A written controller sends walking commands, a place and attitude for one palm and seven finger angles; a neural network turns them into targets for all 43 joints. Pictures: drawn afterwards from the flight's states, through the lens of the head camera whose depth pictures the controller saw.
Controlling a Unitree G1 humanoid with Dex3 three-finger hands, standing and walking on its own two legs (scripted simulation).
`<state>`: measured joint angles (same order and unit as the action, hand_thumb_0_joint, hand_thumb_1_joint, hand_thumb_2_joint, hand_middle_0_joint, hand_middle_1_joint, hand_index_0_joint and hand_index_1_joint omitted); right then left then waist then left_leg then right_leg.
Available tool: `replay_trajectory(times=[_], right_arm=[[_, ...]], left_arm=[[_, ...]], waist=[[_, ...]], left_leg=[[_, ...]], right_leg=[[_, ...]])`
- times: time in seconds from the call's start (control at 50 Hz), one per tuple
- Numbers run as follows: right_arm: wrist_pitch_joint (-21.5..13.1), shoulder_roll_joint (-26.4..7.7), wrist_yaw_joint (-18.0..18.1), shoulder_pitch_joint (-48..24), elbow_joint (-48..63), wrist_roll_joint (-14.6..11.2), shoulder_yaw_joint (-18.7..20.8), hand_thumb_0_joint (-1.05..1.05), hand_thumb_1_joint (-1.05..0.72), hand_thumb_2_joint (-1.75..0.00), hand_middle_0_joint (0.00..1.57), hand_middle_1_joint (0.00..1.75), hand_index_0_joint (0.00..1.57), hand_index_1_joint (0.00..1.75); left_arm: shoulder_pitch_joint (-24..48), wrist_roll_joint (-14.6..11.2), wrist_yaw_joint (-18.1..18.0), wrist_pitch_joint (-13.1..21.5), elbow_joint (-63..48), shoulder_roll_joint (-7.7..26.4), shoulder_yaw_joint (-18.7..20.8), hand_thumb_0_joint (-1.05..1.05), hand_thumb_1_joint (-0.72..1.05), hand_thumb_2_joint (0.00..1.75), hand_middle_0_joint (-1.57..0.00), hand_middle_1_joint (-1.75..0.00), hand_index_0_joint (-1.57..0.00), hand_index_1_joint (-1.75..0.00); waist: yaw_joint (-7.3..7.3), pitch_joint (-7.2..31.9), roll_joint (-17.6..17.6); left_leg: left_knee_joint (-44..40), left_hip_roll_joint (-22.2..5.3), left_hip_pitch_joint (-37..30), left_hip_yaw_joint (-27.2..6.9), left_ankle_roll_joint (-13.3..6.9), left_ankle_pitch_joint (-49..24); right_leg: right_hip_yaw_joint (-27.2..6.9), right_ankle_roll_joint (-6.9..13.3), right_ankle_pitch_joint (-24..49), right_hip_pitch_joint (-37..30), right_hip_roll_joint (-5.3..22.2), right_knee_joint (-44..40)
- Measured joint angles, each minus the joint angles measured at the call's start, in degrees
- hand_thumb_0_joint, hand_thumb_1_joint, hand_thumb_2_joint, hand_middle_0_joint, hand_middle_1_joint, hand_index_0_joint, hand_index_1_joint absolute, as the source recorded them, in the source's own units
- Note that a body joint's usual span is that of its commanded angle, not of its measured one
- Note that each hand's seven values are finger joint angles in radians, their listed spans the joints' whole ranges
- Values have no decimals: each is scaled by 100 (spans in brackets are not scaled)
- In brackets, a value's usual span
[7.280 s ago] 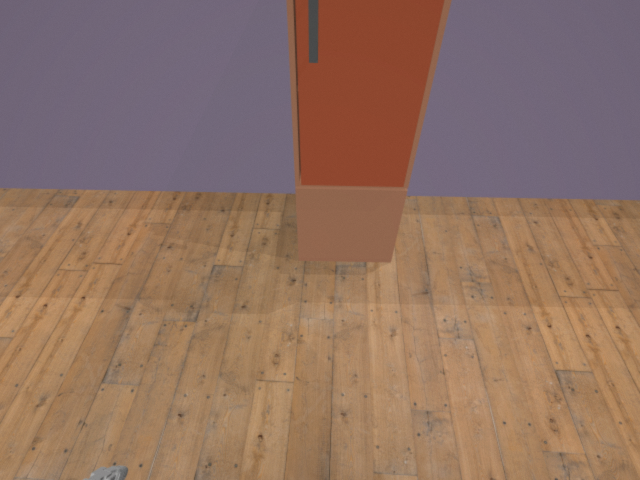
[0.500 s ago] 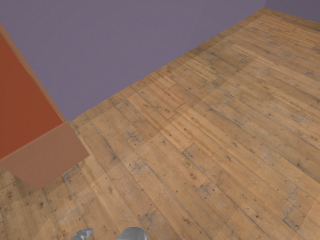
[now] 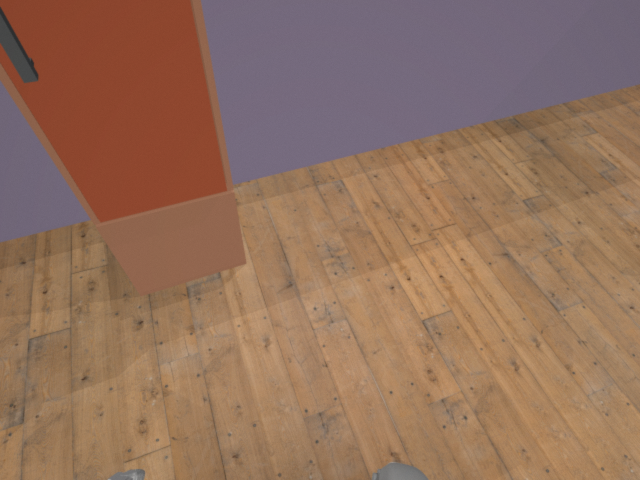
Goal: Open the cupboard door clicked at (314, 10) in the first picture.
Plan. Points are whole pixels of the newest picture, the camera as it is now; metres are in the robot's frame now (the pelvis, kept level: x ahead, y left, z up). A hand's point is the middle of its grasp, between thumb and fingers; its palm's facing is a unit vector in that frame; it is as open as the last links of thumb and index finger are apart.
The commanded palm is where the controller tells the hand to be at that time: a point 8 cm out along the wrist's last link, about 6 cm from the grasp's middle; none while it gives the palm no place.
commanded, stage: turn to face it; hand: left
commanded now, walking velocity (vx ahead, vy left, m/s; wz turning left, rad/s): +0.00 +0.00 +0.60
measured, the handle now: (5, 28) +0.70 +0.56 +0.15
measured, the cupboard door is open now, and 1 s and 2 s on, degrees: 0 0 0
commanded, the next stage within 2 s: take the last steps up to it in 0.64 s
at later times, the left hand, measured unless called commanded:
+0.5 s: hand out of the picture +0.00 +0.16 -0.15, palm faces +0.31 -0.91 -0.27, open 7.4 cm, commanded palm none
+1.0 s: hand out of the picture -0.04 +0.18 -0.16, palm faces +0.42 -0.88 -0.21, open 7.4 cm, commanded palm none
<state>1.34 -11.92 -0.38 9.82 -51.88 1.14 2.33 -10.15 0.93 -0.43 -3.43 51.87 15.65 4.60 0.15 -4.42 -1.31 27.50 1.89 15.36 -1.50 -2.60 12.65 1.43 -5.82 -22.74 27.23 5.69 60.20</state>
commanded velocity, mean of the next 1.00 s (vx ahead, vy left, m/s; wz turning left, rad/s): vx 0.08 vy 0.00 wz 0.31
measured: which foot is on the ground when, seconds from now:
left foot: down 0.00-0.20, up 0.22-0.60, down 0.62-1.00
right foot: up 0.00-0.18, down 0.20-0.62, up 0.64-1.00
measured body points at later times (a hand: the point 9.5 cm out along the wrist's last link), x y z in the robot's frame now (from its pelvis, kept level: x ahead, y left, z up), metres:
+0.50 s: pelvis +0.00 -0.04 +0.00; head +0.03 -0.05 +0.45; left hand -0.02 +0.21 -0.13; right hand +0.14 -0.28 -0.16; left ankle -0.06 +0.10 -0.68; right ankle +0.01 -0.15 -0.74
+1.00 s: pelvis -0.01 -0.01 +0.00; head -0.01 -0.02 +0.45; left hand -0.06 +0.23 -0.15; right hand +0.14 -0.20 -0.15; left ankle -0.06 +0.09 -0.74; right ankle +0.04 -0.12 -0.72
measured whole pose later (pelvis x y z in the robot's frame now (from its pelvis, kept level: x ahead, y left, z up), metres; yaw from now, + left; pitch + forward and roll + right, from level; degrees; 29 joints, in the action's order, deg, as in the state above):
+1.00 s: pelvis -0.01 -0.01 +0.00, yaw +24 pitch -2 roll +0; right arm -0.3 -10.5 0.6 13.2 -57.8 1.5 1.9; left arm -13.9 1.6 0.8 -1.2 57.7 10.9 2.0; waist -0.1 -0.8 0.8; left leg 25.9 0.9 9.7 0.5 -1.5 14.7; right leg 4.9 -2.6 -23.9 15.9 3.4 39.1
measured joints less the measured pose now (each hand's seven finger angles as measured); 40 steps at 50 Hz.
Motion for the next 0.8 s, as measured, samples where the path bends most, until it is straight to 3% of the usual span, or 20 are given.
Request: replay_trajectory(times=[0.12,0.18,0.22,0.28,0.32,0.38,0.48,0.56,0.62,0.66,0.7,0.74,0.8], right_arm=[[72,-16,-12,120,-38,27,65,1,-91,-90,20,30,20,30],[135,-78,-21,178,-58,19,121,1,-90,-90,20,30,20,30],[175,-144,-27,211,-66,-20,183,1,-91,-90,20,30,20,30],[283,-253,-39,230,-110,6,278,1,-91,-90,20,30,20,30],[311,-316,-80,234,-139,24,305,1,-91,-90,20,30,20,30],[318,-350,-118,248,-172,22,309,1,-91,-90,20,30,20,30],[352,-323,-103,145,-278,-4,239,1,-91,-90,20,30,20,30],[297,-264,-73,-64,-291,-48,142,1,-91,-90,20,30,20,30],[154,-220,-64,-180,-216,-49,64,1,-91,-90,20,30,20,30],[55,-95,-51,-289,-198,-33,20,1,-91,-90,20,30,20,30],[-10,-8,3,-326,-174,-18,-38,1,-91,-90,20,30,20,30],[-35,51,62,-334,-181,-9,-79,1,-91,-90,20,30,20,30],[-57,119,95,-320,-251,-9,-128,0,-91,-90,20,30,20,30]], left_arm=[[254,-42,-32,43,-186,-178,-86,1,91,89,-20,-30,-20,-29],[302,-66,-32,132,-312,-279,-152,0,91,89,-20,-30,-20,-29],[268,-24,-46,240,-382,-351,-193,0,91,89,-20,-30,-20,-30],[136,7,-60,257,-389,-485,-275,0,91,89,-20,-30,-20,-30],[18,15,-65,244,-335,-534,-294,0,91,89,-20,-30,-20,-30],[-119,34,-75,243,-214,-557,-297,0,91,89,-20,-30,-20,-30],[-332,75,-63,279,-46,-520,-283,0,91,89,-21,-30,-20,-30],[-501,96,-50,268,113,-410,-239,0,90,89,-21,-30,-21,-30],[-660,49,-51,209,256,-283,-178,0,90,89,-21,-30,-21,-30],[-662,13,-70,97,380,-140,-128,0,91,89,-20,-30,-20,-30],[-627,-5,-101,-23,514,-82,-111,0,91,89,-20,-30,-20,-30],[-556,-17,-82,-55,593,-74,-106,1,91,89,-20,-30,-20,-29],[-469,-18,-43,-3,596,-114,-123,1,91,89,-20,-30,-20,-29]], waist=[[-153,51,174],[-194,88,279],[-164,111,363],[-171,97,445],[-175,98,453],[-189,89,400],[-63,26,225],[103,-45,95],[156,-21,33],[221,-81,-170],[241,-81,-185],[226,-68,-130],[226,-23,-50]], left_leg=[[76,135,110,-415,104,-52],[318,221,285,-628,215,13],[841,280,543,-700,318,435],[2592,296,1097,-435,422,1290],[3507,166,1340,-236,496,1117],[3922,-79,1400,-70,608,888],[2971,-320,960,106,683,1156],[1804,-319,441,311,607,1253],[567,-293,-98,485,435,483],[659,-187,-73,539,200,539],[646,-187,-111,508,95,606],[454,-187,-199,428,69,503],[122,-163,-345,349,43,287]], right_leg=[[-80,50,-204,-470,-266,-1198],[-41,125,188,-926,-407,-2219],[44,379,479,-1144,-427,-2740],[264,639,451,-1251,-307,-2698],[383,657,495,-1396,-226,-2853],[572,642,546,-1550,-100,-3020],[821,587,519,-1624,118,-3049],[972,475,418,-1546,263,-2852],[1090,331,224,-1391,341,-2468],[786,258,-325,-1099,360,-1730],[481,225,-763,-795,179,-899],[337,205,-686,-579,55,-372],[239,172,-437,-454,-21,-240]])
